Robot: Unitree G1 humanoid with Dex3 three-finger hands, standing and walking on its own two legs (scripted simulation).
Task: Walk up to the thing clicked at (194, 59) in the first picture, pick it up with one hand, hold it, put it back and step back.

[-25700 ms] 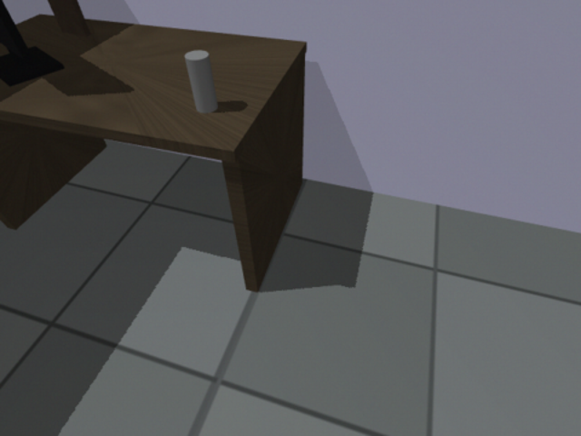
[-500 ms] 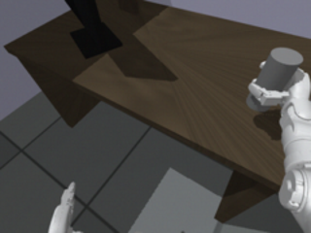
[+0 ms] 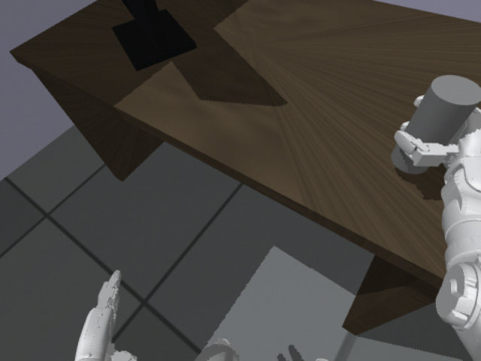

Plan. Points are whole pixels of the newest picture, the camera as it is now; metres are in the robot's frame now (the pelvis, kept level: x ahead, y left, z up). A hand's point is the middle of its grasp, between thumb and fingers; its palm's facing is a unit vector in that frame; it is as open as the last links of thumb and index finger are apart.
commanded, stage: lower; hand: right
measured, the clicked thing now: (430, 129) +0.49 -0.22 +0.10
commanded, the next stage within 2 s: loosen in 0.50 s
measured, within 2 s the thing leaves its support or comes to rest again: rests again in 0.30 s
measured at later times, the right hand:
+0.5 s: hand (416, 142) +0.50 -0.21 +0.06, palm faces +0.18 +0.98 +0.02, open 8.8 cm
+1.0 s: hand (418, 142) +0.50 -0.22 +0.06, palm faces +0.19 +0.98 +0.01, open 10.2 cm
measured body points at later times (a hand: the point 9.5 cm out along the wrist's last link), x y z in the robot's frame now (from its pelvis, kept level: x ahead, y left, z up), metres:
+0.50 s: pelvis -0.01 +0.00 -0.02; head +0.09 -0.02 +0.42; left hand +0.14 +0.27 -0.03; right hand +0.48 -0.27 +0.06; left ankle +0.03 +0.14 -0.69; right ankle +0.00 -0.13 -0.69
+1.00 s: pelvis -0.02 +0.00 -0.03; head +0.09 -0.03 +0.41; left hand +0.13 +0.27 -0.03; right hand +0.48 -0.27 +0.06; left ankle +0.03 +0.14 -0.69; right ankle +0.00 -0.13 -0.69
